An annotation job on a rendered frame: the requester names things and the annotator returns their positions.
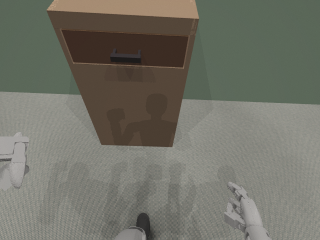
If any handle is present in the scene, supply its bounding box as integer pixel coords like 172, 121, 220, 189
110, 48, 141, 63

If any robot left hand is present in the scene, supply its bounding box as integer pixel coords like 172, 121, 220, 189
0, 132, 30, 191

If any robot right forearm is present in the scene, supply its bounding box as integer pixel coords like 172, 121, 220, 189
244, 225, 272, 240

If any robot left thigh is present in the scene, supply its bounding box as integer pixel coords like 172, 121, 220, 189
114, 228, 147, 240

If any robot right hand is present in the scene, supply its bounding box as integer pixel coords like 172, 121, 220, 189
224, 181, 263, 233

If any drawer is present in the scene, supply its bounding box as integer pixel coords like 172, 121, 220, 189
61, 28, 189, 68

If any left robot foot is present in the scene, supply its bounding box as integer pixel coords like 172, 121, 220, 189
136, 213, 150, 240

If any cabinet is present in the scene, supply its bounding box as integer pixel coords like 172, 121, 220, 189
46, 0, 199, 147

